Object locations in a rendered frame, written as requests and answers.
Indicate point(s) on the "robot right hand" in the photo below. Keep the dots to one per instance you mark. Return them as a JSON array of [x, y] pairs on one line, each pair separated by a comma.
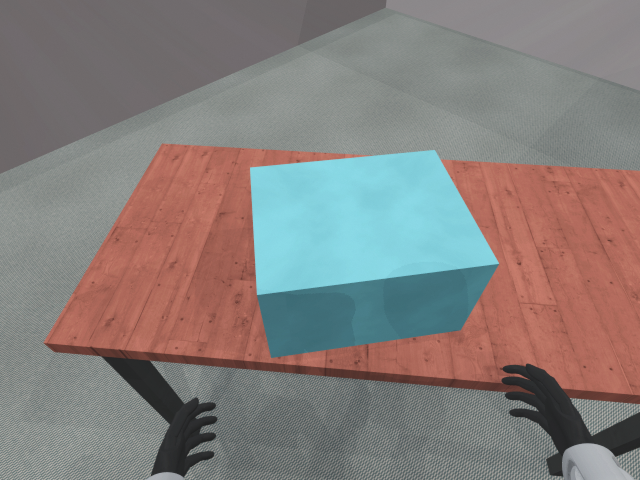
[[556, 414]]

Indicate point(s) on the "robot right forearm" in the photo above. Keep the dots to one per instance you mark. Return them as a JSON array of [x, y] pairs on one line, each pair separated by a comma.
[[589, 461]]

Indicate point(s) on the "robot left hand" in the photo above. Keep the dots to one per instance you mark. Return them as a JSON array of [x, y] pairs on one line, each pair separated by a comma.
[[172, 454]]

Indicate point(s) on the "carton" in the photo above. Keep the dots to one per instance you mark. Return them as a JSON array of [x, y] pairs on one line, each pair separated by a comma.
[[363, 250]]

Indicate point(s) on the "table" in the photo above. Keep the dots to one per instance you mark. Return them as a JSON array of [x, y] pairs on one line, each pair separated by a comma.
[[175, 281]]

